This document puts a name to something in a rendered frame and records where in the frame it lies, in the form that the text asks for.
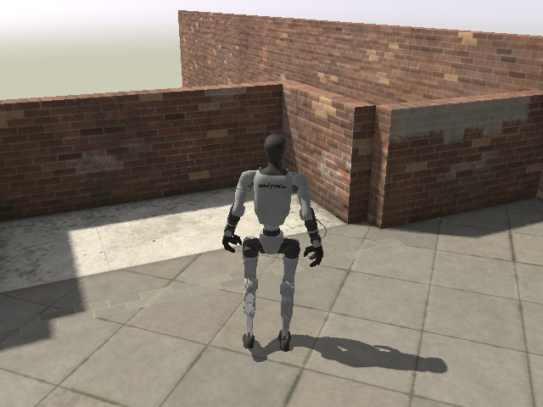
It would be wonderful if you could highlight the robot right upper arm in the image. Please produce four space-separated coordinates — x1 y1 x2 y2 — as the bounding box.
291 172 313 220

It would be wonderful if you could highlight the robot right thigh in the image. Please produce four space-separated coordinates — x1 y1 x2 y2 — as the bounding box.
280 237 300 298

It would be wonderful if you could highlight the robot left upper arm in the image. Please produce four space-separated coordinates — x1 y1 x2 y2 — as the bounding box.
232 170 256 217

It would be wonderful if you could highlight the robot left hand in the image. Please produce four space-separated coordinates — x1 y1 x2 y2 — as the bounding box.
222 234 242 253

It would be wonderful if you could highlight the left robot forearm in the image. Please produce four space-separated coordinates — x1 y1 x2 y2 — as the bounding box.
224 204 240 237

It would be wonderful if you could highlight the right robot forearm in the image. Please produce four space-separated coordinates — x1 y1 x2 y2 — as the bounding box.
305 208 322 248

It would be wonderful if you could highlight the robot right hand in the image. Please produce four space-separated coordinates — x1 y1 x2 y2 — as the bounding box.
304 245 323 267

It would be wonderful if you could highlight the left robot shin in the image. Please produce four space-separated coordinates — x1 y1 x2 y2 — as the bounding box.
244 278 255 337

